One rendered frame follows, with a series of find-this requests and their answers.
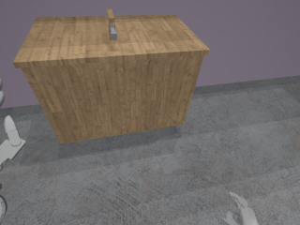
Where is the tap lever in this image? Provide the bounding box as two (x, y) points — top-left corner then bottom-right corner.
(110, 23), (117, 39)

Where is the counter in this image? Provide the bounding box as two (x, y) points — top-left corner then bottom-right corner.
(13, 9), (210, 143)

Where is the robot right hand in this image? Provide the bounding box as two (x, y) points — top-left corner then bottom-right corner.
(223, 191), (259, 225)

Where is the robot left hand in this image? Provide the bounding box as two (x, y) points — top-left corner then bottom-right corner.
(0, 79), (25, 172)

